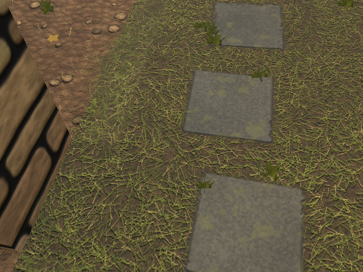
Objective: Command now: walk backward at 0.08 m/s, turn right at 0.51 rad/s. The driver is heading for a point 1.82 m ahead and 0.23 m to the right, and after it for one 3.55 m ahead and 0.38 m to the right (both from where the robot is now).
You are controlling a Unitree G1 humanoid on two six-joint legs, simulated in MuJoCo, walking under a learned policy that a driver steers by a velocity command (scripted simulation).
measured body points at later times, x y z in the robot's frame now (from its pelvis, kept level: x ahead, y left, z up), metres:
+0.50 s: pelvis -0.01 +0.07 +0.02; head +0.01 +0.10 +0.47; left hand +0.21 +0.32 -0.09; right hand -0.04 -0.23 -0.08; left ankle +0.02 +0.18 -0.72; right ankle -0.02 -0.08 -0.63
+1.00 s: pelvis -0.05 +0.06 +0.02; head -0.04 +0.06 +0.47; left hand +0.14 +0.27 -0.10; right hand -0.03 -0.22 -0.11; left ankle +0.02 +0.18 -0.72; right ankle -0.11 -0.05 -0.72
